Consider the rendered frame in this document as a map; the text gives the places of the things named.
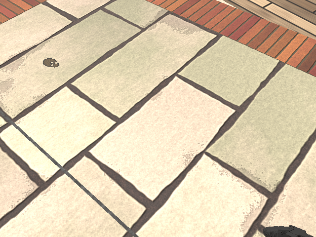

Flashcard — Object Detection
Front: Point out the right robot hand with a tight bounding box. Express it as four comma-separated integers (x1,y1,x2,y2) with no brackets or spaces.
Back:
263,225,313,237

